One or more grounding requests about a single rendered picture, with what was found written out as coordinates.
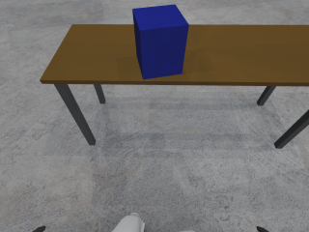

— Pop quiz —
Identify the left robot thigh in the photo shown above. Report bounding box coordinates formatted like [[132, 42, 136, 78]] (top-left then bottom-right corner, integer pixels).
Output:
[[111, 216, 145, 232]]

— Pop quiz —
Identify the table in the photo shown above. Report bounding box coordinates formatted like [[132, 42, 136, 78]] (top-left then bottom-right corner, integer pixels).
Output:
[[40, 24, 309, 149]]

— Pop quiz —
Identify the carton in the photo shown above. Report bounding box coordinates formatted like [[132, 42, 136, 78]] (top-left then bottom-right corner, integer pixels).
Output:
[[132, 4, 189, 80]]

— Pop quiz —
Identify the left robot shin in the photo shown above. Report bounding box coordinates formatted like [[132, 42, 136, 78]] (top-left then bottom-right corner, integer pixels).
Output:
[[130, 213, 141, 219]]

